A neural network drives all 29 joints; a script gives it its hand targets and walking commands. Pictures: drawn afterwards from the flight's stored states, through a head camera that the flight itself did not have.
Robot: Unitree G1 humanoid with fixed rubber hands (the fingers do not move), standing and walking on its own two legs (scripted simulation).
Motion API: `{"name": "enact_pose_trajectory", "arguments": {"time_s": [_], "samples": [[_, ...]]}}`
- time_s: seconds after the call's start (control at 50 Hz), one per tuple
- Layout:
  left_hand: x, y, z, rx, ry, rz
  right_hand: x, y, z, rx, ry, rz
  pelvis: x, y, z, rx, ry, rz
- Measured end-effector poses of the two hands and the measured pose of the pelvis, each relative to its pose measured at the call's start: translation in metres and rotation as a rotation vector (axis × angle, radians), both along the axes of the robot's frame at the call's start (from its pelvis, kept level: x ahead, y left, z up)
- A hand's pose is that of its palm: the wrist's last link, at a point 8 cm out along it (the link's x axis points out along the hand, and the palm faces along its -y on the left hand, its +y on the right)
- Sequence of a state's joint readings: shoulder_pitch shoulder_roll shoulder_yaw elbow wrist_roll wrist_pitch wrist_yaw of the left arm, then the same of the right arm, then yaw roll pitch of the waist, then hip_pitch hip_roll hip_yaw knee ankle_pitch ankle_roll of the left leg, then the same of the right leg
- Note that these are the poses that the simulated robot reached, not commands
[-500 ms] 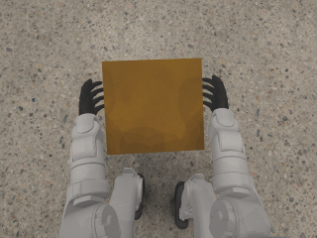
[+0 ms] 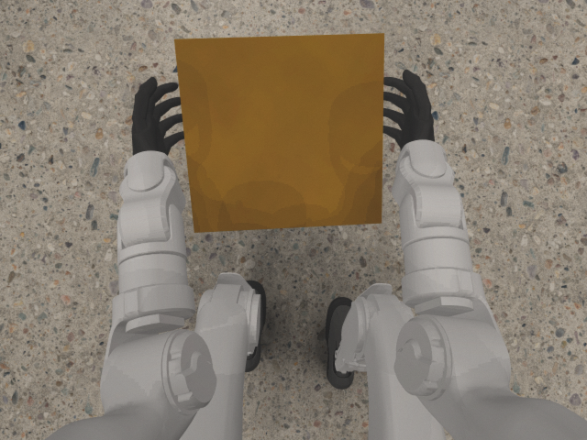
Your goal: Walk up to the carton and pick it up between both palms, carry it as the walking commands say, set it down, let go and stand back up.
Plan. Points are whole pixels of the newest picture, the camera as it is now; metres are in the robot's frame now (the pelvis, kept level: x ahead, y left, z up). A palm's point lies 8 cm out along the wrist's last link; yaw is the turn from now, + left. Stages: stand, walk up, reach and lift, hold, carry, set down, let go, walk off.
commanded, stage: set down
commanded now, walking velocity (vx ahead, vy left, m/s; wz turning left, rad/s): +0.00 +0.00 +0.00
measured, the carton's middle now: (283, 139) +0.50 +0.06 -0.19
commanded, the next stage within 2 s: none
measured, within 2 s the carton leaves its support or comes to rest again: neither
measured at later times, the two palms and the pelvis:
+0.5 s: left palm (172, 152) +0.47 +0.22 -0.18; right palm (390, 142) +0.51 -0.10 -0.19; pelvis -0.01 +0.00 -0.06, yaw +0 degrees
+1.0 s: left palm (176, 147) +0.49 +0.23 -0.26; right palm (369, 145) +0.53 -0.09 -0.27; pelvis -0.01 +0.00 -0.10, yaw +0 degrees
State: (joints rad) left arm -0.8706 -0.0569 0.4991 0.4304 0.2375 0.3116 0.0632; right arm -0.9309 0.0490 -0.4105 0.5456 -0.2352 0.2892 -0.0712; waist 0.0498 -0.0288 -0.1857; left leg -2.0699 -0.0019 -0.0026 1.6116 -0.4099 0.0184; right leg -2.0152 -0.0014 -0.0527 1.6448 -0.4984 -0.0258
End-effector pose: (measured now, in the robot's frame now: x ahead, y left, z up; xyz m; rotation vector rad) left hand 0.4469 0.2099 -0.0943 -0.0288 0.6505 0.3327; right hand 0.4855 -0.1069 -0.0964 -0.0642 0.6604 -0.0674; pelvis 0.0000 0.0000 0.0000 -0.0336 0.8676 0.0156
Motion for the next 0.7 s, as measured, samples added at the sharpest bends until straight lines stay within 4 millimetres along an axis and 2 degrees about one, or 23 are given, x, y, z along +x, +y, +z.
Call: {"name": "enact_pose_trajectory", "arguments": {"time_s": [0.7], "samples": [[0.027,0.01,-0.125,-0.031,0.019,-0.006,0.032,0.006,-0.122,0.021,0.025,0.03,-0.016,0.0,-0.077,-0.001,-0.004,-0.005]]}}
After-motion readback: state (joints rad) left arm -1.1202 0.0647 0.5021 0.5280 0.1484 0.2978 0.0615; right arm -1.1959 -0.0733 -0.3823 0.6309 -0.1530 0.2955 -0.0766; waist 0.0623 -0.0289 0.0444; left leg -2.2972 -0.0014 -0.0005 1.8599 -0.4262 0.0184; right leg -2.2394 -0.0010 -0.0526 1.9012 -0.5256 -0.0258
